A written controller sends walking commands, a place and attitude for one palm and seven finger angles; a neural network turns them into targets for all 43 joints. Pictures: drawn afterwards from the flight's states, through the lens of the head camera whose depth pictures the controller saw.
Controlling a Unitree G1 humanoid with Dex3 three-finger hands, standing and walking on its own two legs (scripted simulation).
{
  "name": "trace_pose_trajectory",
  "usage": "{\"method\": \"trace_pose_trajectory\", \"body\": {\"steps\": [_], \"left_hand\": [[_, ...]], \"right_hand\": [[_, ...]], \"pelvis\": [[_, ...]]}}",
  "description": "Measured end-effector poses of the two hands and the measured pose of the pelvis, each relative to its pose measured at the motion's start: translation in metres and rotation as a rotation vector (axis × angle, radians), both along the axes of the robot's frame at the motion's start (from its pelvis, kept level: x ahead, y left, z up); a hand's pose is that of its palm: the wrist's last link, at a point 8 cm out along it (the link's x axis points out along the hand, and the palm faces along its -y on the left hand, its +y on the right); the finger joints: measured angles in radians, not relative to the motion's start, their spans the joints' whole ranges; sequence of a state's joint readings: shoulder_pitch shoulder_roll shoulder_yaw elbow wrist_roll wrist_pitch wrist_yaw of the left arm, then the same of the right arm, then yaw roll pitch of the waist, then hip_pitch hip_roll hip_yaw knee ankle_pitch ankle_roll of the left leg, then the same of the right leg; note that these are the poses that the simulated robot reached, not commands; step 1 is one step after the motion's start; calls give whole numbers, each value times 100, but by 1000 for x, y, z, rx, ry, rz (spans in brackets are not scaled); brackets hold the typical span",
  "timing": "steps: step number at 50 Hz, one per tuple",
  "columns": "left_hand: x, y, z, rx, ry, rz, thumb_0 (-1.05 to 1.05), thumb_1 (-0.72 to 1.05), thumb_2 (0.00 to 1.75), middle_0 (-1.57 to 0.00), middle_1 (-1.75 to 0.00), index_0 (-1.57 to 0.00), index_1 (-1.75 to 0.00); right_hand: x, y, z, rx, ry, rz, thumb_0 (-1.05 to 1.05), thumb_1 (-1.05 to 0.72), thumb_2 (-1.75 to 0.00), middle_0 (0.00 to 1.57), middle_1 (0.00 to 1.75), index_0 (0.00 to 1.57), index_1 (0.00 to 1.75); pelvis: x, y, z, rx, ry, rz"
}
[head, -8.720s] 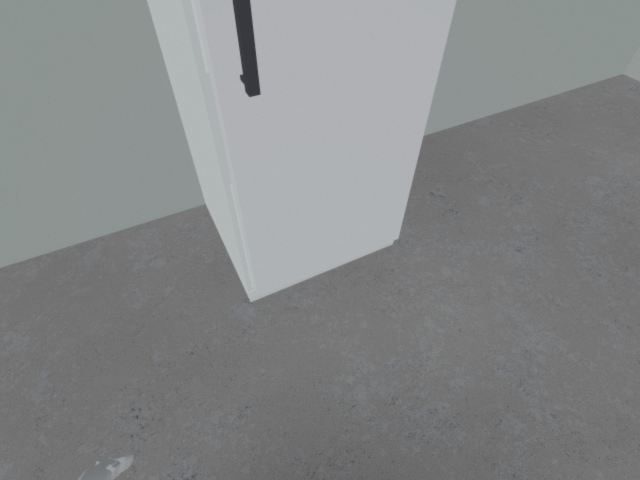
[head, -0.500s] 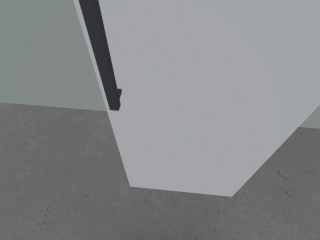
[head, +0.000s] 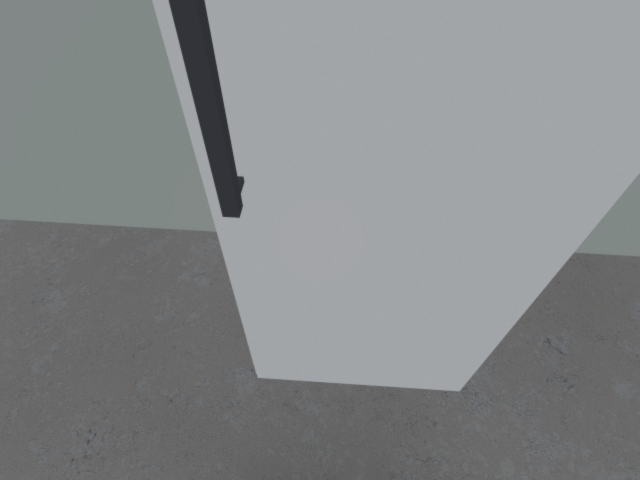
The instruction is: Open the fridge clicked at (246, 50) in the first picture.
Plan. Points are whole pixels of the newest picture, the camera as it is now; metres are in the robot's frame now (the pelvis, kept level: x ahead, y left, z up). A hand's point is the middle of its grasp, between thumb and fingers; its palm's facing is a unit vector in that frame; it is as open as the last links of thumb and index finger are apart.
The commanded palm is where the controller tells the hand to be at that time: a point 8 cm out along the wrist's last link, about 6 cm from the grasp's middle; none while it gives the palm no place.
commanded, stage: come to a stop and stand still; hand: left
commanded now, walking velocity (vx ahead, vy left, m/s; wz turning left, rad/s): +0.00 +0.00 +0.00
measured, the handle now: (210, 72) +0.46 +0.14 +0.28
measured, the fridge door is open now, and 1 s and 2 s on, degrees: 0 0 0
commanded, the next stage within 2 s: look again from close up in 1.46 s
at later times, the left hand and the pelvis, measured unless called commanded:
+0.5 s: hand out of the picture +0.03 +0.18 -0.16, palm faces -0.03 -0.98 -0.21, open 7.3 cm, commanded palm none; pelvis +0.03 +0.01 +0.01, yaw -2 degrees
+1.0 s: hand out of the picture +0.04 +0.15 -0.16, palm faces -0.03 -0.98 -0.21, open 7.3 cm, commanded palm none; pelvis +0.04 -0.02 +0.01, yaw -2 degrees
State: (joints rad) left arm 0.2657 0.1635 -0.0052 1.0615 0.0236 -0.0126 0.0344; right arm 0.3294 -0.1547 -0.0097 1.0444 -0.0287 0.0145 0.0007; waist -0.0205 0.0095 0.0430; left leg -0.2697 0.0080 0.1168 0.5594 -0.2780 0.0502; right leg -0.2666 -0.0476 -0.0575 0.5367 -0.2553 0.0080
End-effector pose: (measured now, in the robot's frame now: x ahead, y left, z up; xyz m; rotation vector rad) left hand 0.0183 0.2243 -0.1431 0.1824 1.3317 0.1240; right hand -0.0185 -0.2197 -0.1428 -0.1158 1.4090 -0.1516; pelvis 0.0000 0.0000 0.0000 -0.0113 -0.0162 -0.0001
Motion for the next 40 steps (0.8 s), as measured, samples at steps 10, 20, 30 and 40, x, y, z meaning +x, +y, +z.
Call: {"method": "trace_pose_trajectory", "body": {"steps": [10,20,30,40], "left_hand": [[9,26,16,52,-3,-3,0,91,90,-20,-30,-20,-30],[11,16,13,26,48,-7,0,91,90,-20,-30,-20,-30],[11,-1,9,3,86,0,1,92,90,-20,-30,-20,-30],[16,-15,10,6,86,0,1,92,90,-20,-30,-20,-30]], "right_hand": [[14,36,-13,66,-41,15,1,-92,-90,20,30,20,30],[28,28,-8,40,-40,8,1,-92,-90,20,30,20,30],[41,11,-3,12,-33,5,0,-91,-90,20,30,20,30],[46,-3,-2,13,-20,3,0,-92,-90,20,30,20,30]], "pelvis": [[13,21,2,17,-4,-15],[23,20,5,28,3,-31],[31,8,6,28,-1,-34],[35,-7,7,28,-3,-32]]}}
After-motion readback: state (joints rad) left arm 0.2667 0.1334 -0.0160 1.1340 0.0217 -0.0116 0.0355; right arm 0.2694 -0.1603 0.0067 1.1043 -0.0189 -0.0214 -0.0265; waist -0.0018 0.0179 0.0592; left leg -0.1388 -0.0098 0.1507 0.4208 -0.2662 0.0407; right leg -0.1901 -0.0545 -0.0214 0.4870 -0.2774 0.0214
